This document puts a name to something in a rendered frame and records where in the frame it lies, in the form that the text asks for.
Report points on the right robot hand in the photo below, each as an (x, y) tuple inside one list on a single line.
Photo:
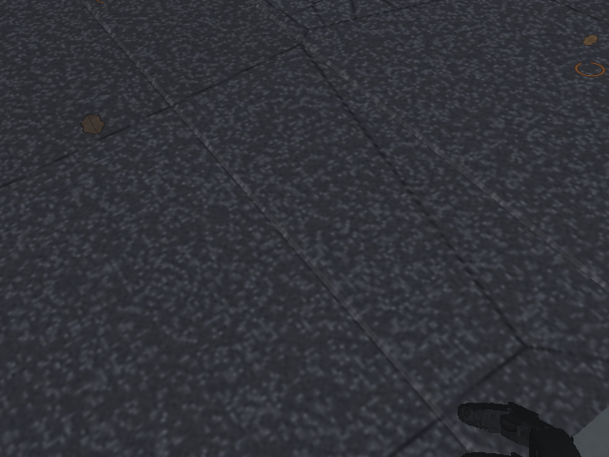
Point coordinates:
[(519, 425)]

